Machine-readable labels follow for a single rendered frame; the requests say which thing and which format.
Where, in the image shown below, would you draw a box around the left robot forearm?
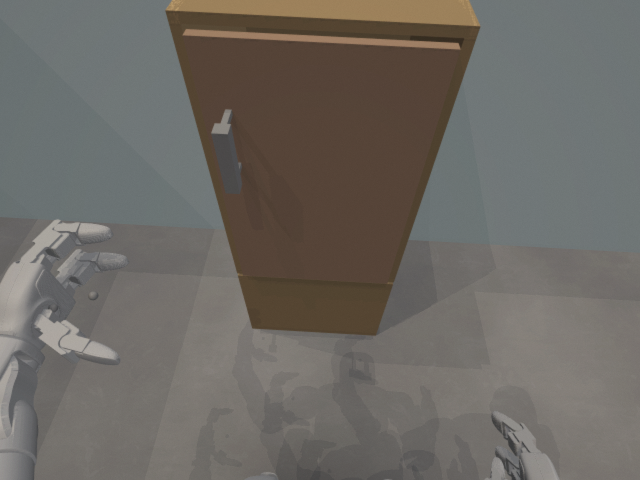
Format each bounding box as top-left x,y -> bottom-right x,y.
0,335 -> 45,480

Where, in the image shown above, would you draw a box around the handle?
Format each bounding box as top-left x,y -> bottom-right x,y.
211,109 -> 242,194

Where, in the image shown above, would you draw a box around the left robot hand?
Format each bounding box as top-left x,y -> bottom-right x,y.
0,219 -> 129,365

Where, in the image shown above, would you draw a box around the right robot hand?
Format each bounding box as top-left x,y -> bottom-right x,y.
485,411 -> 560,480

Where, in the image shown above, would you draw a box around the cupboard door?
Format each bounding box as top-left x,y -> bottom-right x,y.
182,29 -> 461,284

